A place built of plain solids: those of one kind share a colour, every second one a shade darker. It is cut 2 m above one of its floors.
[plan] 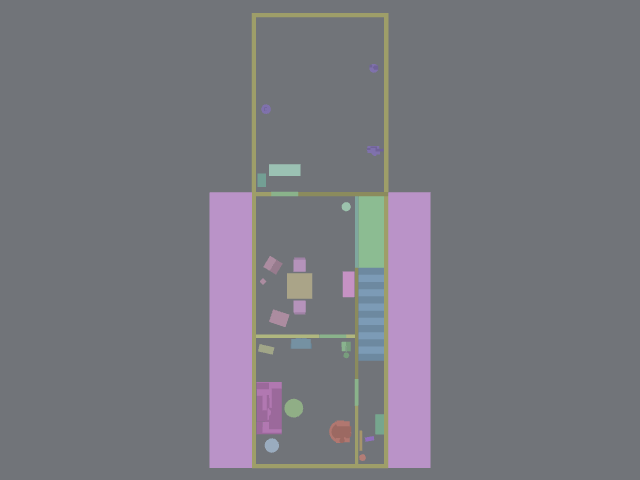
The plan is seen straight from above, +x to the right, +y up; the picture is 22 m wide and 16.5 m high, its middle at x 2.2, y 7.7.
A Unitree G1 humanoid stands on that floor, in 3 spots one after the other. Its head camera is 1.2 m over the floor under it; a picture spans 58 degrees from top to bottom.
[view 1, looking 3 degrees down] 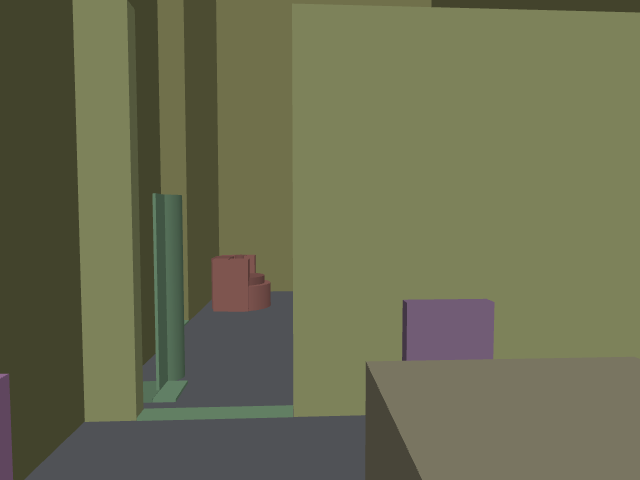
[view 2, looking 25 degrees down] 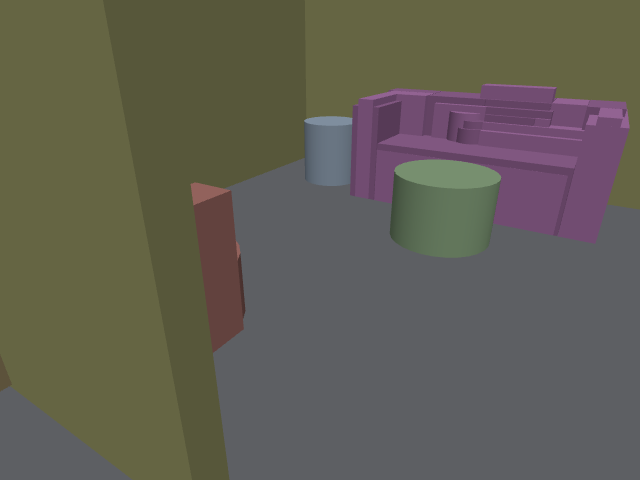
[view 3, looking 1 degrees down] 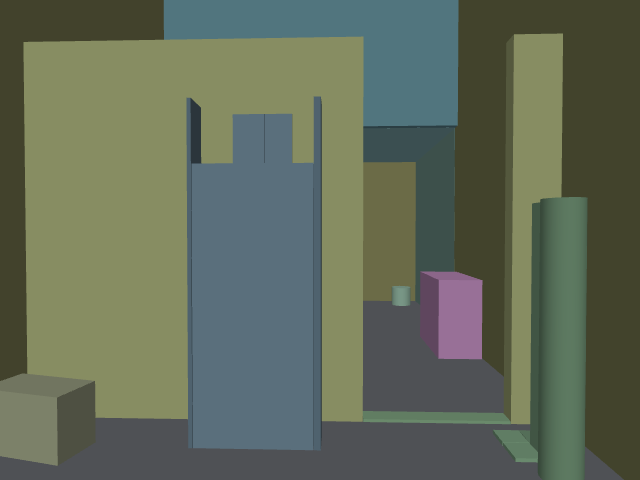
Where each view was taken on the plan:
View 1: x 2.15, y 7.00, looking -93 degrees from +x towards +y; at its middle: kitchen_wall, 2.56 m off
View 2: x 3.96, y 2.65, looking -148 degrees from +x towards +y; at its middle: ground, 2.84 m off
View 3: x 2.00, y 1.60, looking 92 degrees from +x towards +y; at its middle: slotfit_storage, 2.36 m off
